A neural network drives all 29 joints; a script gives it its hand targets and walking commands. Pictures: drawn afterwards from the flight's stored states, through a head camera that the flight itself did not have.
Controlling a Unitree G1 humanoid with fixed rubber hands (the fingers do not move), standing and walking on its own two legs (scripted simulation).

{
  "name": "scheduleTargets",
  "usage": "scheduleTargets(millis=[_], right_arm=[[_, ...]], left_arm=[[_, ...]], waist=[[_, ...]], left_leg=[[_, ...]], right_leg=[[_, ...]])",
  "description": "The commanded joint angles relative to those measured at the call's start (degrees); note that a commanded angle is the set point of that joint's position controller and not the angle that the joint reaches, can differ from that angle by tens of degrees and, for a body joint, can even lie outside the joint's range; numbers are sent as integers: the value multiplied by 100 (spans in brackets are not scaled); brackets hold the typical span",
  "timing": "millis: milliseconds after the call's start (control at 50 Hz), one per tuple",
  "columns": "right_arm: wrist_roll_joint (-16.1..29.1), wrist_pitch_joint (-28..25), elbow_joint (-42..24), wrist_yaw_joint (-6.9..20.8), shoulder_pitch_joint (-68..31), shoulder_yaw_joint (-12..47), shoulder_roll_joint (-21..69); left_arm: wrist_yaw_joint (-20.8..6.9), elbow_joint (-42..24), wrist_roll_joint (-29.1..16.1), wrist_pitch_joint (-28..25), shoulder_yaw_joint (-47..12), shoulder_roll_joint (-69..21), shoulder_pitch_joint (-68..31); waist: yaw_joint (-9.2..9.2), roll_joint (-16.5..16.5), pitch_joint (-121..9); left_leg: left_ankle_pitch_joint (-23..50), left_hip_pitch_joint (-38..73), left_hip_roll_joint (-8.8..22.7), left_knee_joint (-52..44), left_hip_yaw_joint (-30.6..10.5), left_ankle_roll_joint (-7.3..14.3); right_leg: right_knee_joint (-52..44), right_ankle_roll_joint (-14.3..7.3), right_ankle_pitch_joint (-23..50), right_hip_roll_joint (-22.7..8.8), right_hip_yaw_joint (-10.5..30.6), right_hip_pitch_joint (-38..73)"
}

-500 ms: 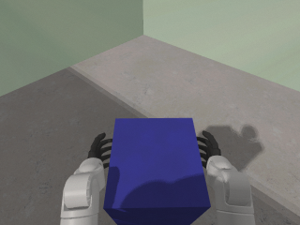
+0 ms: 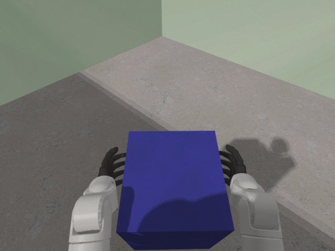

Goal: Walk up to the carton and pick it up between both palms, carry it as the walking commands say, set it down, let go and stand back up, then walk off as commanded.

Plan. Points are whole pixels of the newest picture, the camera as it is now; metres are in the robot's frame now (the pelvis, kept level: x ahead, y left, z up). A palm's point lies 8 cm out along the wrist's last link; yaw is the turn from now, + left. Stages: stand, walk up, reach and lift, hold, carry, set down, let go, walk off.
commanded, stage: carry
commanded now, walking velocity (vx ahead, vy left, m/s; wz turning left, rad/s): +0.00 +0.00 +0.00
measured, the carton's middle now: (172, 194) +0.26 +0.00 +0.00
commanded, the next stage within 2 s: hold in 0.14 s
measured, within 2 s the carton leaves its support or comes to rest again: neither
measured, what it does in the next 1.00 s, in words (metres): stands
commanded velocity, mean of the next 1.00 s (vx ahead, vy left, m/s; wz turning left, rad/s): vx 0.00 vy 0.00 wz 0.00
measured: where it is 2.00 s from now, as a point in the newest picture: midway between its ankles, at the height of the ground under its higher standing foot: outside the picture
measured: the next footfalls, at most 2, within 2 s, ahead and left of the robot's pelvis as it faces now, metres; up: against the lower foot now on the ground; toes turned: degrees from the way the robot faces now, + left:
none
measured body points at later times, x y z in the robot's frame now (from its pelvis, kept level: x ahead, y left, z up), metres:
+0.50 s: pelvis -0.03 -0.01 +0.01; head -0.06 -0.01 +0.46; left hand +0.24 +0.15 +0.04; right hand +0.25 -0.15 +0.04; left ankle +0.00 +0.13 -0.73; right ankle +0.00 -0.13 -0.73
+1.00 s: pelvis -0.04 +0.00 +0.01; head -0.11 +0.01 +0.45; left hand +0.27 +0.14 +0.06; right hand +0.27 -0.15 +0.06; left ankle +0.00 +0.13 -0.73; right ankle -0.01 -0.13 -0.73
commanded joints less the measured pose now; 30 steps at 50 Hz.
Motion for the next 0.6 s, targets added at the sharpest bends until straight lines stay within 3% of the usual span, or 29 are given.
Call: scheduleTargets(millis=[0,120,140,160,200,240,260,300,380,460,520,580], right_arm=[[1054,-55,-552,603,-1987,2782,4058],[1053,-26,-541,609,-2014,2769,4059],[-344,-308,1470,632,-261,1066,2048],[-38,-822,2023,681,-933,1676,1818],[407,-1432,746,805,-1072,2633,2714],[732,-1685,-170,919,-1340,3194,3204],[754,-1756,-443,935,-1420,3242,3244],[639,-1809,-395,960,-1400,3148,3153],[476,-1641,480,1090,-1485,2842,3156],[398,-1437,1164,1238,-2258,2626,3682],[318,-1393,1759,1373,-2929,2427,4303],[245,-1422,2254,1570,-3558,2291,4983]], left_arm=[[-620,-644,-1075,-122,-2787,-3758,-2104],[-624,-632,-1071,-96,-2788,-3762,-2126],[-658,1379,140,-382,-940,-1751,-863],[-654,1983,-83,-903,-1464,-1756,-1291],[-722,641,-312,-1526,-2375,-2375,-1285],[-792,-107,-672,-1792,-3048,-2850,-1466],[-869,-207,-821,-1875,-3302,-3015,-1552],[-966,-99,-878,-1955,-3342,-3129,-1720],[-1040,587,-622,-1785,-2966,-3056,-1958],[-1229,1359,-463,-1627,-2687,-3401,-2615],[-1464,1809,-354,-1599,-2500,-3903,-3317],[-1735,2235,-271,-1619,-2375,-4523,-3934]], waist=[[0,-34,-1099],[1,-36,-1086],[-59,-88,1381],[67,-36,1203],[202,244,-195],[198,-26,-1819],[82,-176,-2098],[-43,-221,-1779],[106,26,-693],[160,-58,-14],[118,-145,313],[87,-242,273]], left_leg=[[1251,556,479,-352,-563,163],[1260,563,470,-362,-567,170],[534,1075,-627,-990,-809,267],[747,895,-630,-1108,-872,250],[2516,1308,-660,-882,-881,164],[3838,1961,-640,-685,-1055,115],[3897,2053,-651,-713,-1100,105],[3368,2207,-652,-854,-1098,115],[1808,1904,-623,-1029,-1012,168],[453,1460,-686,-1022,-949,221],[-61,1414,-743,-938,-1004,206],[-259,1400,-791,-913,-1107,206]], right_leg=[[-440,-153,1301,-541,553,296],[-450,-148,1268,-541,544,292],[-1158,-252,861,513,771,649],[-1007,-243,1081,554,779,774],[-787,-139,2717,577,877,1491],[-547,-18,4128,649,1011,2012],[-514,-6,4439,658,1003,2103],[-653,43,3766,619,955,1610],[-931,-85,1748,604,843,1045],[-999,-167,552,527,995,996],[-1026,-197,-157,450,1165,783],[-1023,-195,-382,452,1264,870]])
